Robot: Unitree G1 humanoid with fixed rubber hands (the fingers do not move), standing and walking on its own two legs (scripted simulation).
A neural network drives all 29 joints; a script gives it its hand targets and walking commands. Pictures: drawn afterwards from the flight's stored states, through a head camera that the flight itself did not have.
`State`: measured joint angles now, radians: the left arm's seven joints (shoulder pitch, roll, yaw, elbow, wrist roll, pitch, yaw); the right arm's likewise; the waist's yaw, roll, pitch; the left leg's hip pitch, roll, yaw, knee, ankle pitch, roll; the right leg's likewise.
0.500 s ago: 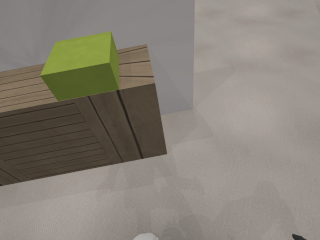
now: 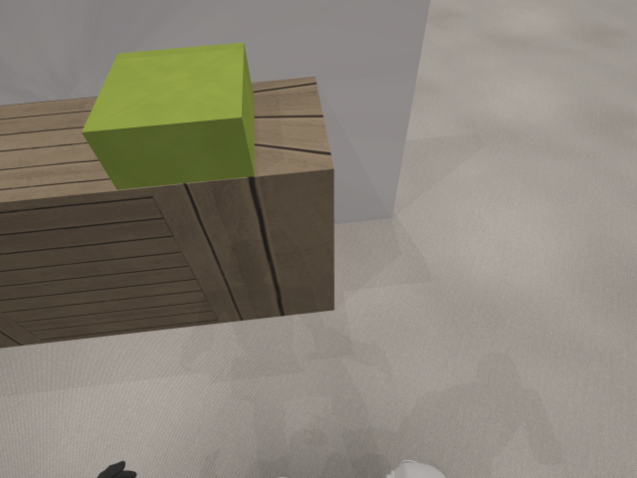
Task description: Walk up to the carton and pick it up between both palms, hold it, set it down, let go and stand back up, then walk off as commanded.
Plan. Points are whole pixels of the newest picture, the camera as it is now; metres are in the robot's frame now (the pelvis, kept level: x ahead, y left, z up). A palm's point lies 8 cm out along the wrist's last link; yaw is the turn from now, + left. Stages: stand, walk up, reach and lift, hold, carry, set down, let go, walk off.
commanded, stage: walk up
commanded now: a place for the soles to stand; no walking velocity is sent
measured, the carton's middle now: (183, 112) +0.86 +0.32 -0.02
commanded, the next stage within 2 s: none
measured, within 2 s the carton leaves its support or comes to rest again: neither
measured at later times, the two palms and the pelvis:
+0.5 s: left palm out of the picture +0.13 +0.36 -0.10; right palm (571, 472) +0.14 -0.28 -0.10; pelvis +0.08 +0.04 -0.01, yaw +2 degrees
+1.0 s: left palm (34, 462) +0.17 +0.39 -0.07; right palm (505, 385) +0.26 -0.25 -0.12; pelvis +0.16 +0.06 -0.01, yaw +4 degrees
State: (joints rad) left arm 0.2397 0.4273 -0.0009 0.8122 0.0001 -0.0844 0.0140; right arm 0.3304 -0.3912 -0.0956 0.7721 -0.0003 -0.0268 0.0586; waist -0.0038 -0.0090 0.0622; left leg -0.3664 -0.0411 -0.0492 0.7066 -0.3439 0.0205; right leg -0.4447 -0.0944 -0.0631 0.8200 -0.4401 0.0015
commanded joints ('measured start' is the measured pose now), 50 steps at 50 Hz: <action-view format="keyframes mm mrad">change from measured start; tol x32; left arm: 1 316 282 135 62 16 -69 37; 50 140 371 161 -64 22 -52 34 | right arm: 1 -84 -149 -32 -155 0 -12 -4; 22 285 -298 -105 2 -46 -32 -15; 50 -82 -222 -67 -160 -15 9 17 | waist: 1 135 -34 -223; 19 -13 -266 -72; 23 -138 402 -79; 50 52 -282 11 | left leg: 1 -147 20 -89 262 407 69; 3 -484 -47 -86 476 -197 3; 16 -310 114 34 160 -88 -39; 21 210 39 72 -182 -28 -20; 25 161 316 -687 -486 -476 150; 36 108 173 -245 -105 349 215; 41 -511 16 -99 545 -198 8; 50 -307 128 14 245 -74 -20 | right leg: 1 564 -63 160 -412 267 -94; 5 398 -391 503 -574 -259 -252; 18 303 -268 146 -400 106 -223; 23 -335 40 -35 447 -113 -34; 35 -103 56 3 -89 -108 -43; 39 622 -173 344 -413 168 -124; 50 285 -350 221 -374 265 -249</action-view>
